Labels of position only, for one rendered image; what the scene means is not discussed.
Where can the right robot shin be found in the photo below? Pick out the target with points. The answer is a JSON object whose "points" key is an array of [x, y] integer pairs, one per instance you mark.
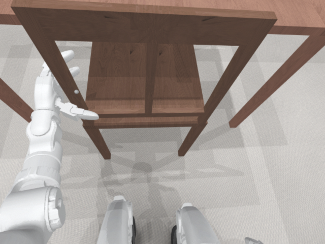
{"points": [[181, 239]]}

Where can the left robot hand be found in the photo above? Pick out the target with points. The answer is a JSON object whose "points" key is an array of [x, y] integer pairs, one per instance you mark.
{"points": [[47, 89]]}

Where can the left robot forearm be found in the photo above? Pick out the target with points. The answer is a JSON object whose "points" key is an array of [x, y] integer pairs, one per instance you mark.
{"points": [[43, 159]]}

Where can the robot left upper arm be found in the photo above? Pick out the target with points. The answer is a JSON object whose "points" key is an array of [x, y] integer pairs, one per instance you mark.
{"points": [[31, 216]]}

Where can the right robot thigh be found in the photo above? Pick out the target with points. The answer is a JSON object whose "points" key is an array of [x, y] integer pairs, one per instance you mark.
{"points": [[191, 222]]}

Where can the chair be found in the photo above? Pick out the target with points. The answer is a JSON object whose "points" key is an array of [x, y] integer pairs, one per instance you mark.
{"points": [[143, 71]]}

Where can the table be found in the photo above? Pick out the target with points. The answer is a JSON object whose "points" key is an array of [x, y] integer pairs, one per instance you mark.
{"points": [[295, 17]]}

